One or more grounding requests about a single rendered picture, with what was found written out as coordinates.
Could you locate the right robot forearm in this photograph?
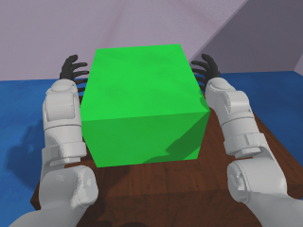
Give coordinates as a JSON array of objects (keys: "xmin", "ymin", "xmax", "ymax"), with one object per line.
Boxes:
[{"xmin": 205, "ymin": 78, "xmax": 288, "ymax": 192}]

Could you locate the right robot upper arm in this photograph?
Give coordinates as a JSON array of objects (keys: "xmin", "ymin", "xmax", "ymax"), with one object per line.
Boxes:
[{"xmin": 227, "ymin": 156, "xmax": 303, "ymax": 227}]

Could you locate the carton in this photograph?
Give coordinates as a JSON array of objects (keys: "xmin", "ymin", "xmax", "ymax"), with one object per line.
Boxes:
[{"xmin": 80, "ymin": 44, "xmax": 210, "ymax": 167}]

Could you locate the left robot upper arm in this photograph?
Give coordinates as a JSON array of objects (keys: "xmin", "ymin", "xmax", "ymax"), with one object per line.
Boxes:
[{"xmin": 9, "ymin": 165, "xmax": 98, "ymax": 227}]

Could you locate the left robot hand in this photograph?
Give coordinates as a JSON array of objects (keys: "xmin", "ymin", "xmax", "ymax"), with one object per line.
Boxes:
[{"xmin": 59, "ymin": 54, "xmax": 90, "ymax": 93}]

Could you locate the left robot forearm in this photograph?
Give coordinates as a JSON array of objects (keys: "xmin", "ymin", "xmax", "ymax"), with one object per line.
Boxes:
[{"xmin": 39, "ymin": 79, "xmax": 87, "ymax": 207}]

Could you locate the pedestal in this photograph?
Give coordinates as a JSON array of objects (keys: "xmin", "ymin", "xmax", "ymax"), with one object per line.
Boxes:
[{"xmin": 30, "ymin": 93, "xmax": 303, "ymax": 227}]

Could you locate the right robot hand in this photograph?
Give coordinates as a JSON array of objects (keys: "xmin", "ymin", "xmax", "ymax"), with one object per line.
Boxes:
[{"xmin": 191, "ymin": 53, "xmax": 221, "ymax": 92}]

